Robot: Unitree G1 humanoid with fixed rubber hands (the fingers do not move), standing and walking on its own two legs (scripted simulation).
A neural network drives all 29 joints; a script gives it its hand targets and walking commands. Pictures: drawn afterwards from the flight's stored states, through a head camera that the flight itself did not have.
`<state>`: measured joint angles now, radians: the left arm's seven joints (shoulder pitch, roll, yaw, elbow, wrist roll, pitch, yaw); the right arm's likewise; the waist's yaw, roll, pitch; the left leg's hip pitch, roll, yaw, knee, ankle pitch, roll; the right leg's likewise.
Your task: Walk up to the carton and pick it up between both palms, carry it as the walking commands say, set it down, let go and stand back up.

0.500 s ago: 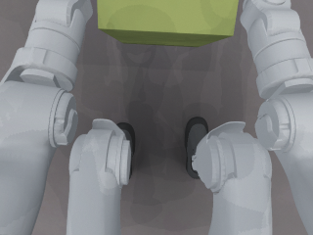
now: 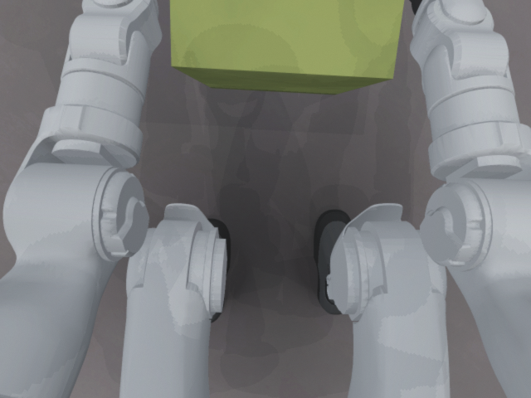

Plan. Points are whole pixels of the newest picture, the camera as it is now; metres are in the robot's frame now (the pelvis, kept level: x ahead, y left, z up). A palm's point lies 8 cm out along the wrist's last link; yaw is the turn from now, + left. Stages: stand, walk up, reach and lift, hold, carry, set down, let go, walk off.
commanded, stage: reach and lift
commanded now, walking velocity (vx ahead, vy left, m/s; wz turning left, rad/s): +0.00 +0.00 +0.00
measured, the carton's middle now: out of the picture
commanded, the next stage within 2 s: none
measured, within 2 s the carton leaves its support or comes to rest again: leaves its support in 0.28 s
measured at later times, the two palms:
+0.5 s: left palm out of the picture +0.56 +0.13 -0.10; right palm out of the picture +0.55 -0.17 -0.11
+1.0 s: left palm out of the picture +0.56 +0.13 -0.06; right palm out of the picture +0.54 -0.17 -0.06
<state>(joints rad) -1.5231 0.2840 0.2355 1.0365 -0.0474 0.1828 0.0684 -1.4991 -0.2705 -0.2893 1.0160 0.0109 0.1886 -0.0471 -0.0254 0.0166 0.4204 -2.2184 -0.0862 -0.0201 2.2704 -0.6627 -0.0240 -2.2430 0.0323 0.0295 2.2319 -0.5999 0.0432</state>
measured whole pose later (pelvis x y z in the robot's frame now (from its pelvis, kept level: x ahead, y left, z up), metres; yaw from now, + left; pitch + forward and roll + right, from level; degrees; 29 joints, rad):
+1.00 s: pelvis +0.01 -0.01 +0.06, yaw +1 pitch +44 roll +0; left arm -1.32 0.15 0.35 0.76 0.08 0.33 0.09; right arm -1.29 -0.12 -0.41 0.72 -0.10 0.35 -0.10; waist -0.03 0.01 0.11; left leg -2.19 -0.13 -0.06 2.04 -0.62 -0.06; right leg -2.21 0.09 0.06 2.01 -0.57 0.06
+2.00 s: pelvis +0.01 -0.01 +0.16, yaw +1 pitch +42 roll +0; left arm -1.09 0.02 0.44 0.73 0.21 0.36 0.05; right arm -1.04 0.00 -0.49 0.66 -0.21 0.39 -0.06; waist -0.03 0.02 -0.11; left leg -1.88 -0.14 -0.09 1.67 -0.52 -0.05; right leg -1.89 0.11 0.09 1.65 -0.49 0.06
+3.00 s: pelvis +0.04 -0.01 +0.29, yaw +1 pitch +31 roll +0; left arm -0.74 -0.07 0.39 0.66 0.21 0.31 0.05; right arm -0.70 0.08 -0.43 0.61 -0.21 0.33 -0.05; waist -0.03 0.02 -0.15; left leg -1.31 -0.12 -0.13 1.22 -0.45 -0.03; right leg -1.32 0.10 0.12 1.20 -0.42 0.04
